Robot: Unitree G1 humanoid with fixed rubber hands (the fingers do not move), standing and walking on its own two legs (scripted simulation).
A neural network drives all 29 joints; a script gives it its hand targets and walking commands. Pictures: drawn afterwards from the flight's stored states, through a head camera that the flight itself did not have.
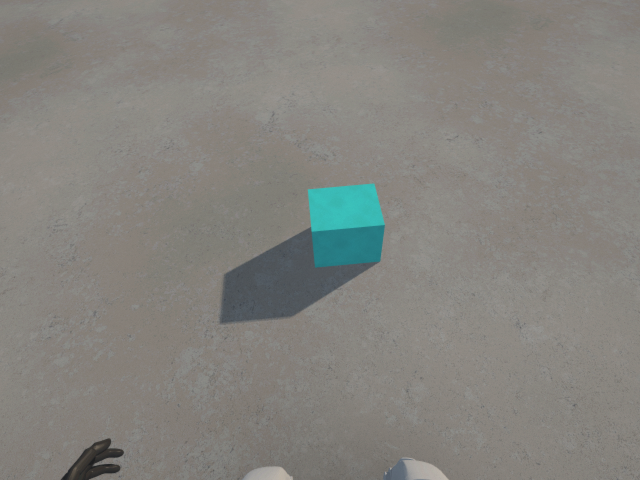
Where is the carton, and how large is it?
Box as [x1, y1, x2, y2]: [308, 184, 384, 267]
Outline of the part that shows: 374,184 308,189 315,267 379,261 384,223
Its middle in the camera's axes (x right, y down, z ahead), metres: +0.09 -0.04 +1.47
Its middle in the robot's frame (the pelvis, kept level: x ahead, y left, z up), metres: +1.03 -0.03 -0.63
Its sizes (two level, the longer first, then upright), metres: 0.252 0.210 0.213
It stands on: the floor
